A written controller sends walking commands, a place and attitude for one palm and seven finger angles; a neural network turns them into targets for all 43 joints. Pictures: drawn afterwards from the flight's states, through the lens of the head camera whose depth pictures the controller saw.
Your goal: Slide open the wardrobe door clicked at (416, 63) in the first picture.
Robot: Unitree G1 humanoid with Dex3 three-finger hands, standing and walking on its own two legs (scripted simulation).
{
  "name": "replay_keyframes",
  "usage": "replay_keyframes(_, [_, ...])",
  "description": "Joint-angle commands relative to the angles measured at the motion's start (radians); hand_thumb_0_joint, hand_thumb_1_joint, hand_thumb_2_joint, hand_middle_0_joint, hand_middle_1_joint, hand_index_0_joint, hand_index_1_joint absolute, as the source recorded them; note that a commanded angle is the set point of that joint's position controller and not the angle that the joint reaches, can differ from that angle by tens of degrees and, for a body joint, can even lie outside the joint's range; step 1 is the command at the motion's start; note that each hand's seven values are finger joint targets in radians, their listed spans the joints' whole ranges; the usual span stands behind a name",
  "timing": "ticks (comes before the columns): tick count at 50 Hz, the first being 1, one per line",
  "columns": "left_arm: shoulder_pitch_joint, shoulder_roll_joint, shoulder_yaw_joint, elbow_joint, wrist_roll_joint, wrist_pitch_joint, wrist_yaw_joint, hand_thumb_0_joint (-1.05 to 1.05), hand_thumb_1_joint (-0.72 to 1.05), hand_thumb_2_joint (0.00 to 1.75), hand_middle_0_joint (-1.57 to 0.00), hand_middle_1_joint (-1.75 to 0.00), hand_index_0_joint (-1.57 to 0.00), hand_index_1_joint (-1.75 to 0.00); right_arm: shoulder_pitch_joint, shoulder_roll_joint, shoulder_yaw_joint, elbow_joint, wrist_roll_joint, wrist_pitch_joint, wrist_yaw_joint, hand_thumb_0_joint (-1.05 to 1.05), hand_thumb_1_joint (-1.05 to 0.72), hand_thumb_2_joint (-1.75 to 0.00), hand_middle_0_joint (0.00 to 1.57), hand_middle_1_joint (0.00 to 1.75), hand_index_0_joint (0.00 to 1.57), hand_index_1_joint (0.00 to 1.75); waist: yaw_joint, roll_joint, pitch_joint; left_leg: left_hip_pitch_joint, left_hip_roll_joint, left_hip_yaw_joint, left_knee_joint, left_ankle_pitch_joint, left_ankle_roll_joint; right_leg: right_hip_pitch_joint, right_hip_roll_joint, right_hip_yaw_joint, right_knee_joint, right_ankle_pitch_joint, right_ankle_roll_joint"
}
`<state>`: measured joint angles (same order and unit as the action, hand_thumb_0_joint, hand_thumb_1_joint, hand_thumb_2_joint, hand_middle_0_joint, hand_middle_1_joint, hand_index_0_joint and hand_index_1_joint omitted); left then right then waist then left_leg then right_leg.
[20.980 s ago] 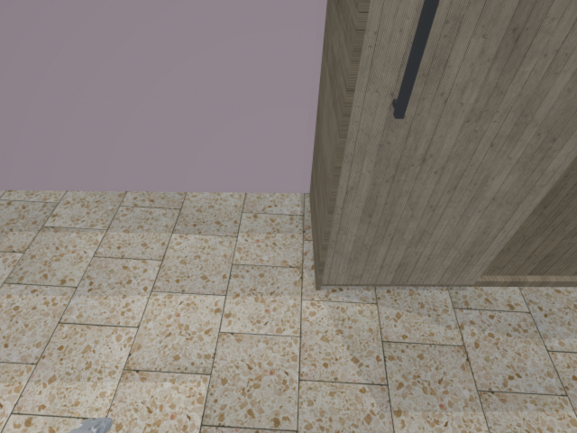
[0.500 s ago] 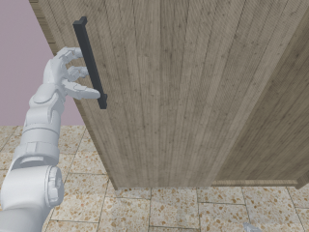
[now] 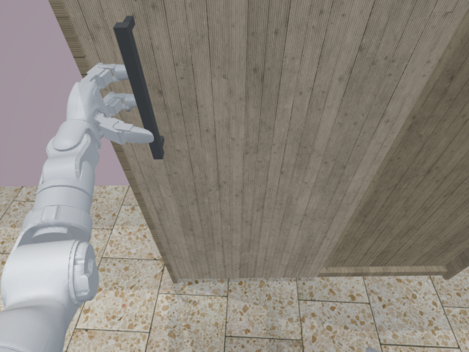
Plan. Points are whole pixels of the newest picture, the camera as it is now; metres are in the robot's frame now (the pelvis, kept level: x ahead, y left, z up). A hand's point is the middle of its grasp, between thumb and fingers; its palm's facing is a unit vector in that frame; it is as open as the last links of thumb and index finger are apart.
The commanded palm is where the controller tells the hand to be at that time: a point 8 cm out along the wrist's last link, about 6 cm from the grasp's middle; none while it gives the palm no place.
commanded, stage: slide the fingers in behind the handle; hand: left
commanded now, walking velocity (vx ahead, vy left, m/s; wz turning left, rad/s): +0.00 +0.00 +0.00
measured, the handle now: (146, 97) +0.50 +0.17 +0.19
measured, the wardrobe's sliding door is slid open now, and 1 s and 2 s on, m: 0.00 0.00 0.00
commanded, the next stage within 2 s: grip the handle and tug to test in 1.50 s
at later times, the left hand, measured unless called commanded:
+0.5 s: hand (141, 109) +0.44 +0.16 +0.20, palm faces +0.02 -1.00 -0.01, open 13.9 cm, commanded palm +0.42 +0.20 +0.20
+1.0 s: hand (153, 110) +0.44 +0.14 +0.20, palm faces +0.05 -1.00 -0.02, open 14.1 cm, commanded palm +0.42 +0.18 +0.20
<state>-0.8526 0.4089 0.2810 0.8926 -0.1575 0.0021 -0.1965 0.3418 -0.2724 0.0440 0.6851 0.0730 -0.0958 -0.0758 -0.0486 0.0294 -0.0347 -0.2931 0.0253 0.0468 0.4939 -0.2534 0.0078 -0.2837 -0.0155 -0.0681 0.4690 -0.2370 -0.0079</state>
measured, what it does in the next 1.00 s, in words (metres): stands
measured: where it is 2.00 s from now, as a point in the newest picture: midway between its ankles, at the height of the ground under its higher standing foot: outside the picture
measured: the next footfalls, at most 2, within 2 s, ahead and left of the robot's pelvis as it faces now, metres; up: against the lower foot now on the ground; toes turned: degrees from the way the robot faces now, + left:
none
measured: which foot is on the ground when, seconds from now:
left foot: down 0.00-1.00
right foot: down 0.00-1.00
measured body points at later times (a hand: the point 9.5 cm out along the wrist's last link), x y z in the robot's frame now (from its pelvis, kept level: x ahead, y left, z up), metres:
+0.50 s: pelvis +0.01 +0.00 +0.00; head +0.01 -0.01 +0.45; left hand +0.44 +0.21 +0.20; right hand +0.13 -0.25 -0.10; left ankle +0.00 +0.11 -0.74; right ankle +0.00 -0.12 -0.74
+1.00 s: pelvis +0.01 -0.01 +0.00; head +0.01 -0.02 +0.45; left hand +0.43 +0.19 +0.20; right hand +0.13 -0.25 -0.11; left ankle +0.00 +0.11 -0.74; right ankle +0.00 -0.12 -0.74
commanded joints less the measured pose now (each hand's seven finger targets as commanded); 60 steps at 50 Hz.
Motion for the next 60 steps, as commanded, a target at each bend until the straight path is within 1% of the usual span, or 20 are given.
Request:
replay_keyframes(1, [-0.464, 0.167, 0.016, -0.310, -0.030, -0.060, 0.007, 0.00, -0.50, 0.30, -0.30, -1.20, -0.30, -1.20, -0.029, -0.138, -0.056, -0.134, -0.003, -0.049, -0.003, 0.00, -0.90, -0.90, 0.20, 0.30, 0.20, 0.30, 0.007, -0.008, -0.331, 0.186, -0.012, -0.062, -0.051, 0.230, 0.032, 0.080, 0.030, 0.023, -0.046, 0.236, -0.024])
replay_keyframes(4, [-0.442, 0.122, -0.005, -0.342, -0.036, -0.027, 0.016, 0.00, -0.50, 0.30, -0.30, -1.20, -0.30, -1.20, -0.052, -0.130, -0.053, -0.136, 0.000, -0.048, -0.001, 0.00, -0.90, -0.90, 0.20, 0.30, 0.20, 0.30, 0.010, 0.008, -0.296, 0.179, -0.011, -0.056, -0.060, 0.217, 0.030, 0.063, 0.031, 0.022, -0.048, 0.232, -0.022])
replay_keyframes(6, [-0.444, 0.156, 0.015, -0.318, -0.025, -0.005, 0.036, 0.00, -0.50, 0.30, -0.30, -1.20, -0.30, -1.20, -0.050, -0.136, -0.053, -0.128, -0.002, -0.037, -0.006, 0.00, -0.90, -0.90, 0.20, 0.30, 0.20, 0.30, 0.005, -0.032, -0.248, 0.143, -0.012, -0.053, -0.067, 0.181, 0.034, 0.064, 0.028, 0.022, -0.062, 0.196, -0.019])
replay_keyframes(11, [-0.468, 0.211, 0.057, -0.383, -0.002, -0.010, 0.072, 0.00, -0.50, 0.30, -0.30, -1.20, -0.30, -1.20, -0.057, -0.130, -0.053, -0.142, -0.009, -0.029, -0.008, 0.00, -0.90, -0.90, 0.20, 0.30, 0.20, 0.30, 0.020, -0.027, -0.325, 0.162, -0.013, -0.049, -0.065, 0.225, 0.036, 0.121, 0.025, 0.031, -0.053, 0.244, -0.020])
replay_keyframes(16, [-0.462, 0.120, -0.008, -0.433, -0.015, -0.013, 0.057, 0.00, -0.50, 0.30, -0.30, -1.20, -0.30, -1.20, -0.077, -0.116, -0.052, -0.152, -0.005, -0.030, -0.006, 0.00, -0.90, -0.90, 0.20, 0.30, 0.20, 0.30, 0.012, 0.015, -0.337, 0.206, -0.015, -0.041, -0.056, 0.280, 0.032, 0.121, 0.028, 0.029, -0.050, 0.302, -0.022])
replay_keyframes(18, [-0.401, 0.152, 0.037, -0.428, -0.023, 0.005, 0.057, 0.00, -0.50, 0.30, -0.30, -1.20, -0.30, -1.20, -0.084, -0.118, -0.051, -0.153, -0.006, -0.027, -0.005, 0.00, -0.90, -0.90, 0.20, 0.30, 0.20, 0.30, 0.032, -0.006, -0.337, 0.192, -0.018, -0.036, -0.058, 0.287, 0.033, 0.143, 0.028, 0.031, -0.048, 0.329, -0.022])
replay_keyframes(23, [-0.399, 0.049, -0.046, -0.450, -0.025, 0.054, 0.062, 0.00, -0.50, 0.30, -0.30, -1.20, -0.30, -1.20, -0.105, -0.111, -0.051, -0.157, 0.000, -0.013, -0.003, 0.00, -0.90, -0.90, 0.20, 0.30, 0.20, 0.30, 0.016, -0.013, -0.287, 0.195, -0.019, -0.038, -0.061, 0.277, 0.034, 0.109, 0.027, 0.023, -0.055, 0.314, -0.020])
replay_keyframes(25, [-0.397, 0.090, -0.010, -0.435, -0.028, 0.070, 0.072, 0.00, -0.50, 0.30, -0.30, -1.20, -0.30, -1.20, -0.107, -0.114, -0.050, -0.152, -0.002, -0.004, -0.006, 0.00, -0.90, -0.90, 0.20, 0.30, 0.20, 0.30, 0.017, -0.048, -0.281, 0.178, -0.020, -0.038, -0.061, 0.255, 0.035, 0.116, 0.027, 0.027, -0.061, 0.303, -0.017])
replay_keyframes(29, [-0.416, 0.081, -0.018, -0.507, -0.019, 0.061, 0.090, 0.00, -0.50, 0.30, -0.30, -1.20, -0.30, -1.20, -0.120, -0.105, -0.050, -0.158, -0.006, 0.002, -0.007, 0.00, -0.90, -0.90, 0.20, 0.30, 0.20, 0.30, 0.022, -0.013, -0.325, 0.209, -0.022, -0.033, -0.055, 0.298, 0.035, 0.139, 0.025, 0.030, -0.053, 0.341, -0.019])
replay_keyframes(34, [-0.395, 0.064, -0.023, -0.488, -0.014, 0.070, 0.102, 0.00, -0.50, 0.30, -0.30, -1.20, -0.30, -1.20, -0.129, -0.102, -0.047, -0.157, -0.007, 0.012, -0.006, 0.00, -0.90, -0.90, 0.20, 0.30, 0.20, 0.30, 0.028, -0.029, -0.302, 0.192, -0.025, -0.032, -0.061, 0.289, 0.036, 0.148, 0.023, 0.030, -0.055, 0.343, -0.018])
replay_keyframes(37, [-0.400, 0.031, -0.054, -0.496, -0.013, 0.075, 0.108, 0.00, -0.50, 0.30, -0.30, -1.20, -0.30, -1.20, -0.135, -0.099, -0.046, -0.161, -0.008, 0.015, -0.006, 0.00, -0.90, -0.90, 0.20, 0.30, 0.20, 0.30, 0.023, -0.020, -0.301, 0.196, -0.025, -0.033, -0.062, 0.287, 0.036, 0.145, 0.022, 0.029, -0.057, 0.338, -0.017])
replay_keyframes(38, [-0.423, 0.049, -0.038, -0.494, -0.012, 0.074, 0.114, 0.00, -0.50, 0.30, -0.30, -1.20, -0.30, -1.20, -0.132, -0.099, -0.046, -0.153, -0.008, 0.016, -0.006, 0.00, -0.90, -0.90, 0.20, 0.30, 0.20, 0.30, 0.019, -0.031, -0.294, 0.195, -0.025, -0.034, -0.063, 0.277, 0.035, 0.141, 0.024, 0.029, -0.062, 0.331, -0.017])
replay_keyframes(42, [-0.447, -0.013, -0.095, -0.485, -0.010, 0.069, 0.118, 0.00, -0.50, 0.30, -0.30, -1.20, -0.30, -1.20, -0.132, -0.097, -0.048, -0.151, -0.008, 0.013, -0.008, 0.00, -0.90, -0.90, 0.20, 0.30, 0.20, 0.30, 0.004, -0.037, -0.281, 0.206, -0.022, -0.040, -0.063, 0.262, 0.038, 0.117, 0.025, 0.027, -0.066, 0.307, -0.015])
replay_keyframes(47, [-0.476, -0.010, -0.097, -0.436, -0.009, 0.067, 0.119, 0.00, -0.50, 0.30, -0.30, -1.20, -0.30, -1.20, -0.120, -0.101, -0.047, -0.134, -0.010, 0.011, -0.010, 0.00, -0.90, -0.90, 0.20, 0.30, 0.20, 0.30, -0.003, -0.047, -0.276, 0.192, -0.025, -0.045, -0.065, 0.231, 0.038, 0.109, 0.024, 0.028, -0.071, 0.277, -0.015])
replay_keyframes(49, [-0.497, -0.054, -0.128, -0.429, -0.012, 0.063, 0.117, 0.00, -0.50, 0.30, -0.30, -1.20, -0.30, -1.20, -0.121, -0.094, -0.045, -0.131, -0.009, 0.004, -0.008, 0.00, -0.90, -0.90, 0.20, 0.30, 0.20, 0.30, -0.005, -0.023, -0.281, 0.204, -0.028, -0.045, -0.061, 0.226, 0.037, 0.091, 0.025, 0.027, -0.070, 0.268, -0.017])
replay_keyframes(51, [-0.498, -0.029, -0.112, -0.385, -0.013, 0.059, 0.119, 0.00, -0.50, 0.30, -0.30, -1.20, -0.30, -1.20, -0.111, -0.103, -0.048, -0.121, -0.011, 0.005, -0.010, 0.00, -0.90, -0.90, 0.20, 0.30, 0.20, 0.30, -0.009, -0.059, -0.268, 0.184, -0.027, -0.048, -0.065, 0.201, 0.039, 0.093, 0.025, 0.026, -0.078, 0.241, -0.013])
replay_keyframes(56, [-0.514, 0.002, -0.084, -0.379, -0.009, 0.031, 0.119, 0.00, -0.50, 0.30, -0.30, -1.20, -0.30, -1.20, -0.098, -0.103, -0.050, -0.118, -0.014, -0.003, -0.007, 0.00, -0.90, -0.90, 0.20, 0.30, 0.20, 0.30, 0.001, -0.040, -0.309, 0.193, -0.029, -0.049, -0.057, 0.242, 0.038, 0.113, 0.025, 0.025, -0.064, 0.280, -0.018])
replay_keyframes(57, [-0.511, -0.026, -0.107, -0.384, -0.010, 0.026, 0.116, 0.00, -0.50, 0.30, -0.30, -1.20, -0.30, -1.20, -0.100, -0.100, -0.048, -0.122, -0.012, -0.006, -0.004, 0.00, -0.90, -0.90, 0.20, 0.30, 0.20, 0.30, 0.001, -0.028, -0.319, 0.198, -0.029, -0.049, -0.059, 0.243, 0.036, 0.109, 0.025, 0.026, -0.059, 0.279, -0.019])
replay_keyframes(58, [-0.504, -0.005, -0.085, -0.373, -0.010, 0.023, 0.117, 0.00, -0.50, 0.30, -0.30, -1.20, -0.30, -1.20, -0.099, -0.101, -0.049, -0.120, -0.011, -0.007, -0.005, 0.00, -0.90, -0.90, 0.20, 0.30, 0.20, 0.30, 0.005, -0.040, -0.311, 0.191, -0.026, -0.049, -0.059, 0.235, 0.035, 0.106, 0.027, 0.025, -0.060, 0.270, -0.020])
replay_keyframes(60, [-0.534, -0.024, -0.105, -0.355, -0.009, 0.020, 0.118, 0.00, -0.50, 0.30, -0.30, -1.20, -0.30, -1.20, -0.095, -0.100, -0.048, -0.115, -0.011, -0.011, -0.004, 0.00, -0.90, -0.90, 0.20, 0.30, 0.20, 0.30, -0.009, -0.041, -0.277, 0.179, -0.027, -0.048, -0.061, 0.204, 0.037, 0.082, 0.027, 0.027, -0.069, 0.248, -0.016])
